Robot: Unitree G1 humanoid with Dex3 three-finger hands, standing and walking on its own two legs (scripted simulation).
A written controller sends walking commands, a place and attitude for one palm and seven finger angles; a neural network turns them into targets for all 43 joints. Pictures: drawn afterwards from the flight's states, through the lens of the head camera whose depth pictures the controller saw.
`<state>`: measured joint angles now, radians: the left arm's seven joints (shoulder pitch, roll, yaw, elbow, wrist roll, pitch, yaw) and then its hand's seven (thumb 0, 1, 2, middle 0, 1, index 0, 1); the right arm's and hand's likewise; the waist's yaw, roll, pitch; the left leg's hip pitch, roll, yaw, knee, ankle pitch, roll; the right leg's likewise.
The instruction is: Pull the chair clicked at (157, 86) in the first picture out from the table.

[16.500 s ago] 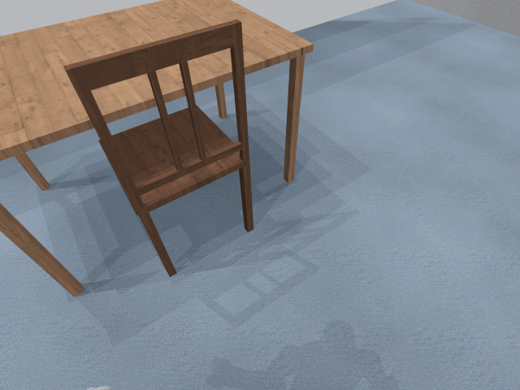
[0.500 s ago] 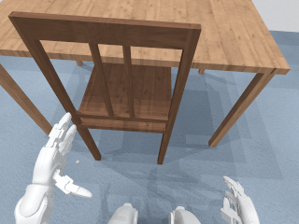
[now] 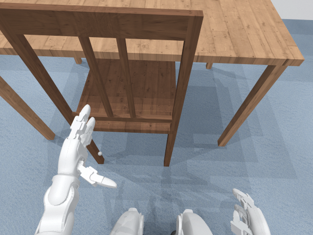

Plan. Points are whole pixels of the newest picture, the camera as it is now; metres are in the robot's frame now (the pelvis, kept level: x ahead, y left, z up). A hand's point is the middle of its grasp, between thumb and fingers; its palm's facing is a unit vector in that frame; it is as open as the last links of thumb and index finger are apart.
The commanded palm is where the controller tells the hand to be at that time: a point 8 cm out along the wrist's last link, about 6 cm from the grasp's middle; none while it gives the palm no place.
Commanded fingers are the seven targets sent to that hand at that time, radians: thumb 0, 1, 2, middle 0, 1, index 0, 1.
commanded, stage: aim the fingers beside a spindle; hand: left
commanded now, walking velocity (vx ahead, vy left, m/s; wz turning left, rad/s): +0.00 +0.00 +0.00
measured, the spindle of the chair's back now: (99, 84) +0.52 +0.19 +0.03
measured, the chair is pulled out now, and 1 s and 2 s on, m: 0.00 0.00 0.00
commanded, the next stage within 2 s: push the fingers through the gap in 1.28 s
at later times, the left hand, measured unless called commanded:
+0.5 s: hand (121, 140) +0.35 +0.11 +0.01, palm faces -0.06 -1.00 -0.03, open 16.9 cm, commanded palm +0.33 +0.16 +0.01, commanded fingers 0.00 -0.50 0.30 -0.06 -0.08 -0.06 -0.08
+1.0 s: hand (127, 135) +0.37 +0.10 +0.00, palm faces -0.03 -1.00 -0.03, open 16.9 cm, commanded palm +0.34 +0.15 +0.01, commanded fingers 0.00 -0.50 0.30 -0.06 -0.08 -0.06 -0.08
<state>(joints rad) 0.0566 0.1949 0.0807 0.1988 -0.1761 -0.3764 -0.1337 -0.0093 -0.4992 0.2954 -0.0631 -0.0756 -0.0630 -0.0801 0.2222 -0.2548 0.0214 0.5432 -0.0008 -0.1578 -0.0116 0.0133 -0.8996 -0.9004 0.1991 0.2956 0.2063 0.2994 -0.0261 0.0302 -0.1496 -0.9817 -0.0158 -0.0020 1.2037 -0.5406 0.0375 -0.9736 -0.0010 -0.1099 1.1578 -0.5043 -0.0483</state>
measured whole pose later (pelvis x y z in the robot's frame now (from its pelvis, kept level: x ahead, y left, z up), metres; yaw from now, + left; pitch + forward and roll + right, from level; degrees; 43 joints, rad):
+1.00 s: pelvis +0.00 +0.00 -0.02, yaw -1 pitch +22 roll -1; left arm -0.25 0.13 0.03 0.49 -0.09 -0.44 0.03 -0.01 -0.50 0.30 -0.06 -0.08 -0.06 -0.08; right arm 0.24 -0.24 0.01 0.56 -0.02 -0.02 0.03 0.01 -0.90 -0.90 0.20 0.30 0.20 0.30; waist -0.06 0.03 -0.16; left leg -1.10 -0.01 0.02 1.27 -0.56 0.04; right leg -1.11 0.00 -0.09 1.24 -0.52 -0.05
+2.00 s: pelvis -0.01 +0.00 -0.02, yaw -1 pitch +24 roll -1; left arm -0.54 0.16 0.11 0.77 -0.05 -0.48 0.07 -0.01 -0.50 0.30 -0.06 -0.08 -0.06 -0.08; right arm 0.26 -0.25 0.01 0.60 -0.04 -0.01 0.04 0.01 -0.90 -0.90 0.20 0.30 0.20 0.30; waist -0.10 0.03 -0.16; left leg -1.16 -0.01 0.02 1.29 -0.55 0.04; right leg -1.17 0.00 -0.09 1.26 -0.51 -0.06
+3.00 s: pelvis -0.01 +0.01 -0.03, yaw -2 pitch +26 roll -2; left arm -0.77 0.20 0.23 1.03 0.00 -0.55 0.10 -0.01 -0.50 0.30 -0.06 -0.08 -0.06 -0.08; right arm 0.31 -0.24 0.01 0.63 -0.06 0.04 0.07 0.01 -0.90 -0.90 0.20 0.30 0.20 0.30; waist -0.15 0.04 -0.16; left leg -1.21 0.00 0.03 1.30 -0.55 0.05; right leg -1.22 0.01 -0.08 1.26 -0.50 -0.04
